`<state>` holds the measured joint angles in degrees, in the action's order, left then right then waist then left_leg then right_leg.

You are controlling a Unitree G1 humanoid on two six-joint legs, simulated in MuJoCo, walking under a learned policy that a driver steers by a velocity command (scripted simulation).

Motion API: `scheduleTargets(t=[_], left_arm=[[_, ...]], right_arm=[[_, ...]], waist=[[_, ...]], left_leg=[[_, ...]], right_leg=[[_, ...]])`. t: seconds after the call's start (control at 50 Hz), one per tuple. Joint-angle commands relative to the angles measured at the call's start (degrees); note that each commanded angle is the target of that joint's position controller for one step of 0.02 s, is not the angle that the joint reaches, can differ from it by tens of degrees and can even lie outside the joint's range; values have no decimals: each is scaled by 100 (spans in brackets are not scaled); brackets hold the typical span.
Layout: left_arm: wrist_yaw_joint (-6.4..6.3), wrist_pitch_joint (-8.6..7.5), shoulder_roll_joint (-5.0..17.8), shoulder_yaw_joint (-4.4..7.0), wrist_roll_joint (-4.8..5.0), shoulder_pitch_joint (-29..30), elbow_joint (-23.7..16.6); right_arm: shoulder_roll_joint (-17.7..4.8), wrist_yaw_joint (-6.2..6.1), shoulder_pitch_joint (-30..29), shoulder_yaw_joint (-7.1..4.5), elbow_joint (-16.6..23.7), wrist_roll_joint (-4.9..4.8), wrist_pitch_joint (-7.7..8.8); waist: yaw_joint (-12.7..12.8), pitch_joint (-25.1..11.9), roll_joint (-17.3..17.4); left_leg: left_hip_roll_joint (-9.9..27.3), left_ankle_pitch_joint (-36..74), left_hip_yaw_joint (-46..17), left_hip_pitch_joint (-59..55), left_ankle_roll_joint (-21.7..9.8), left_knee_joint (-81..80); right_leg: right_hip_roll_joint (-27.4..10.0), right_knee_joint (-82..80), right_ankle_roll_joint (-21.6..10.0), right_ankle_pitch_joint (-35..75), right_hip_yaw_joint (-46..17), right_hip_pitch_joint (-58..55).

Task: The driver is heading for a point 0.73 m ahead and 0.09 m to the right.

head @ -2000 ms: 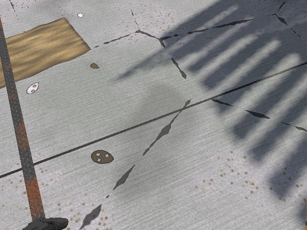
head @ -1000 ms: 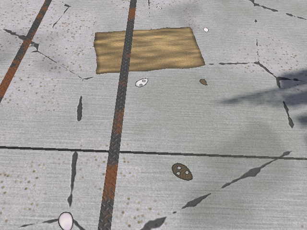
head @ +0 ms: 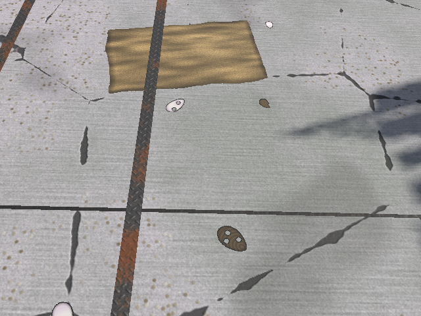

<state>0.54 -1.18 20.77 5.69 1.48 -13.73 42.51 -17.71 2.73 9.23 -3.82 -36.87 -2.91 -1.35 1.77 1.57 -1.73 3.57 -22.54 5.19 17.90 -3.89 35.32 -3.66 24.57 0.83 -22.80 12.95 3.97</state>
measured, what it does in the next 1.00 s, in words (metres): walks ahead, turning right: right foot, then left foot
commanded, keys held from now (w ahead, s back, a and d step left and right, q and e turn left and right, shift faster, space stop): w+shift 0.12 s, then w+e+shift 0.56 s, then shift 0.32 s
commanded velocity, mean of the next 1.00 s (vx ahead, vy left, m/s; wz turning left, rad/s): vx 0.75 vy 0.00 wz -0.32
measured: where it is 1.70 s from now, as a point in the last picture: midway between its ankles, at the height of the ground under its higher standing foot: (226, 190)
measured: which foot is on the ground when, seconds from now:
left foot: down 0.00-0.42, up 0.44-0.84, down 0.86-1.00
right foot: down 0.00-0.02, up 0.04-0.42, down 0.44-0.88, up 0.90-1.00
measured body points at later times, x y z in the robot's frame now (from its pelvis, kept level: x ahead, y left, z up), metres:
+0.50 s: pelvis +0.36 +0.05 -0.04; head +0.38 +0.05 +0.41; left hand +0.47 +0.32 -0.15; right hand +0.38 -0.22 -0.17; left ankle +0.07 +0.15 -0.61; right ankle +0.45 +0.03 -0.73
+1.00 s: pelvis +0.78 +0.04 -0.01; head +0.83 +0.01 +0.44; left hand +0.95 +0.28 -0.13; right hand +0.86 -0.26 -0.10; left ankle +0.93 +0.08 -0.73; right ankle +0.60 -0.03 -0.60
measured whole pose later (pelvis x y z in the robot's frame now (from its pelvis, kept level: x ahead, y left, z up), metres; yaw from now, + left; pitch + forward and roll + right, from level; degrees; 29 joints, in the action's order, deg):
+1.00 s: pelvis +0.78 +0.04 -0.01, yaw -23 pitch +1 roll +2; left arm -1.0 -1.0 16.9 2.1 1.0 -17.0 46.5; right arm -15.1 0.4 6.3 -0.8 -38.2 1.2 6.8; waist 0.6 5.9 -0.4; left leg -3.0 -3.6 2.2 24.2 -2.5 26.9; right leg 5.9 78.5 2.6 -28.1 -9.2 21.1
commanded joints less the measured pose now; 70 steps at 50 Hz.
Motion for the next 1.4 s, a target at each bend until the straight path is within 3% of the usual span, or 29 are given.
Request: scheduleTargets(t=[0.02,0.04,0.06,0.1,0.14,0.3,0.38,0.44,0.46,0.48,0.5,0.56,0.62,0.7,0.8,0.82,0.84,0.86,0.88,0.9,0.92,0.96,1.02,1.1,1.2,1.26,1.3,1.34,1.4], left_arm=[[15,-261,403,39,17,1043,-618],[108,-230,-202,-195,-575,1198,-1046],[104,-209,54,-170,-758,1453,-935],[203,-266,328,-156,-458,977,-696],[315,-150,378,-184,-488,558,-470],[431,-58,-17,-430,-248,1447,-700],[338,-6,50,-467,-229,622,-451],[190,-18,771,-89,-242,-2334,431],[90,28,1076,38,-243,-2386,554],[74,86,1344,113,-278,-1502,343],[111,52,1147,135,-196,-1244,217],[30,-93,446,-22,-227,-984,400],[9,-307,434,-79,-161,-912,373],[-11,-351,501,-23,-106,-1142,413],[-115,-333,475,-30,-78,-1858,804],[-241,-266,111,-101,130,-2014,798],[-285,-215,443,-55,53,-1662,765],[-284,-173,591,-13,-56,-999,534],[-261,-152,62,-189,-294,-665,217],[-182,-194,-462,-348,-156,-2038,283],[-117,-150,61,-307,17,-2294,461],[-170,-42,426,-211,5,-774,72],[-169,67,28,-238,-73,-736,-100],[-218,59,-411,-414,-185,-478,-220],[-202,151,-15,-338,-173,277,-386],[-213,145,56,-282,-248,488,-459],[-288,178,516,-198,-282,685,-616],[-213,213,-62,-305,-218,930,-581],[-155,116,-5,-285,-235,861,-499]], right_arm=[[-1158,-115,2311,-474,-410,61,147],[-1899,-111,2772,-508,-455,724,167],[-1421,-144,2248,-383,-265,684,181],[-932,-172,1781,-193,-285,556,221],[-724,-168,1263,-50,-265,454,342],[-595,-188,1513,100,-738,458,725],[-971,-370,1424,40,-891,536,768],[-1304,-453,702,-106,-719,627,488],[-565,-326,449,92,-628,630,589],[-71,-174,786,234,-134,489,726],[-389,-182,552,274,-14,545,850],[-428,-218,147,349,59,686,837],[-308,-206,45,444,221,789,513],[-110,-95,-1304,574,746,624,536],[-82,-190,-1214,538,649,599,675],[-473,-274,-1444,246,941,253,909],[-742,-322,-817,125,808,177,996],[-855,-365,353,42,454,242,1048],[-963,-390,1485,73,80,379,1010],[-858,-275,1689,117,-29,629,1004],[-731,-213,1514,23,60,517,947],[-238,-238,479,124,140,379,842],[-227,-181,140,177,-99,402,839],[-445,-143,-118,90,-409,381,790],[-635,-175,52,50,-664,326,619],[-421,-178,160,142,-788,268,537],[-238,-164,1041,212,-937,437,563],[-203,-230,751,246,-939,417,448],[-327,-326,557,200,-904,430,308]], waist=[[-1359,-900,737],[-1370,-1083,2541],[-1320,-611,1159],[-778,-37,377],[-349,180,598],[-365,1015,568],[139,169,948],[1635,-1091,810],[1324,-712,-340],[327,-892,-1654],[397,-869,-602],[-194,171,813],[-434,474,525],[109,799,233],[498,-87,-186],[322,-422,-117],[-238,-745,-274],[-925,-1189,-449],[-1169,-2063,147],[-484,-3092,2009],[-674,-3494,1473],[-556,-1700,134],[-5,-619,308],[118,-841,613],[-104,-863,673],[-74,-565,668],[-556,-754,-324],[-441,-562,-437],[-372,-236,-266]], left_leg=[[-29,18,-665,-3176,-736,-813],[1440,-867,-4179,-4268,-1301,-2056],[1619,-705,-4202,-4059,-1366,-2255],[1216,197,-2907,-3132,-1090,-2170],[715,721,-2057,-2286,-791,-2539],[558,3651,69,-1613,-242,-3548],[867,8955,562,-2544,128,-2264],[723,8779,548,-1825,74,2245],[-242,3274,408,-173,62,4546],[-1205,-251,-510,2327,318,6118],[-806,197,-1273,2638,142,5959],[-111,528,-1230,2033,215,4491],[227,358,-949,1770,578,3399],[117,2270,-417,1430,758,950],[-761,3468,-105,284,297,-671],[-884,3413,-569,-240,339,-955],[-779,3668,-553,-549,337,-1112],[-460,4494,-612,-1597,218,-1377],[728,6500,-1509,-3339,-126,-455],[2443,8214,-3873,-5186,-1452,-29],[2460,6540,-4443,-5039,-1668,-428],[1626,5256,-2957,-2975,-1210,-1098],[1098,5227,-2015,-789,-1137,-1805],[731,5948,-1028,-75,-1081,-1924],[808,3738,-1081,-121,-921,-1935],[536,1940,-1154,68,-482,-1633],[-131,299,-734,464,97,-1129],[-263,494,-435,-184,348,-1174],[-199,836,-488,-195,315,-1090]], right_leg=[[-492,2483,-364,2264,13,2121],[739,4370,-98,-1264,-286,4626],[290,4916,-132,-776,-1318,5501],[-198,4604,-181,349,-1292,5068],[-303,4169,-48,842,-1167,4316],[234,2291,-502,2216,-806,3866],[879,1880,-1009,1909,-180,2406],[1228,1356,-1394,889,-721,-382],[464,1052,-1602,46,-2088,-967],[-599,-188,-2645,-653,-5658,-1839],[-788,-1017,-2595,-1030,-6401,-1685],[-259,-1311,-2020,-62,-4854,323],[170,-1533,-2055,616,-4003,1493],[585,-1678,-1643,2639,-3366,1783],[584,-455,-700,6264,-3013,156],[381,141,-509,5792,-3508,-86],[304,737,-427,5964,-3402,-454],[437,1939,-239,5775,-3145,-240],[872,3990,33,2110,-2735,790],[1623,6079,270,-1724,-2941,2557],[1157,6615,281,-1167,-3175,2972],[600,5972,299,-579,-2368,3185],[275,5028,218,-433,-2162,2497],[100,2598,275,578,-1780,1523],[122,1388,139,1514,-1757,1007],[149,154,-172,1968,-1701,496],[-724,171,-674,3434,-2555,-129],[-341,-28,-634,1251,-2389,842],[-102,66,-382,1476,-2216,1103]])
